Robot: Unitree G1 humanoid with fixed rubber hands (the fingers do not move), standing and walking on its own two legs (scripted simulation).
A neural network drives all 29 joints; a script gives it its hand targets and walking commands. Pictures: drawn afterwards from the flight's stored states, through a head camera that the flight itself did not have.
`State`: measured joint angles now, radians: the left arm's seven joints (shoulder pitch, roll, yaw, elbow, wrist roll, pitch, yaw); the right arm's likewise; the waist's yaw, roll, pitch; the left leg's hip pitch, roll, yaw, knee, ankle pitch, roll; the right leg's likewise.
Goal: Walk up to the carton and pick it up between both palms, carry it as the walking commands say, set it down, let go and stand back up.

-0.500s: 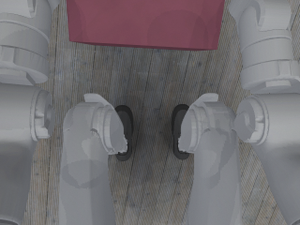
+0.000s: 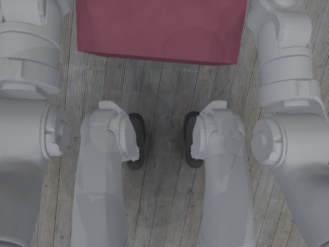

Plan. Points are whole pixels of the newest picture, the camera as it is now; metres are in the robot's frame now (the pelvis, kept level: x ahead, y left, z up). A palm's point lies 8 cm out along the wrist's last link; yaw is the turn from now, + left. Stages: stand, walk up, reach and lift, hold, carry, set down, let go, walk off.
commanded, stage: reach and lift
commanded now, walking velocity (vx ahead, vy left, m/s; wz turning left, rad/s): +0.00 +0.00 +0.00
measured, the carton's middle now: out of the picture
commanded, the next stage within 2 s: none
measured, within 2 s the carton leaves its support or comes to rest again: neither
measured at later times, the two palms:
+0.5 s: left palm out of the picture +0.55 +0.17 -0.01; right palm out of the picture +0.53 -0.18 -0.01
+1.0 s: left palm out of the picture +0.53 +0.16 +0.06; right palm out of the picture +0.51 -0.18 +0.06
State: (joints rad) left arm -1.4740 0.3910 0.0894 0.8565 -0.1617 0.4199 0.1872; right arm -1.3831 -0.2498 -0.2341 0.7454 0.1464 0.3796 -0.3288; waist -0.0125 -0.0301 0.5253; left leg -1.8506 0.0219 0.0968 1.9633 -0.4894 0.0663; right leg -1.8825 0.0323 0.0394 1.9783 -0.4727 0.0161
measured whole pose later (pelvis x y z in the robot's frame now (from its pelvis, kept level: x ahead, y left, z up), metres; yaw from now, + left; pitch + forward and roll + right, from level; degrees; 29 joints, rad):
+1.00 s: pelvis -0.01 +0.00 +0.10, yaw -2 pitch +13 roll +2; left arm -1.30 0.34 0.13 0.80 -0.10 0.49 0.18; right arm -1.29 -0.19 -0.24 0.72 0.07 0.47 -0.33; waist -0.01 -0.03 0.52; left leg -1.42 0.02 0.10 1.62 -0.42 0.05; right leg -1.46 0.05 0.06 1.63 -0.40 0.02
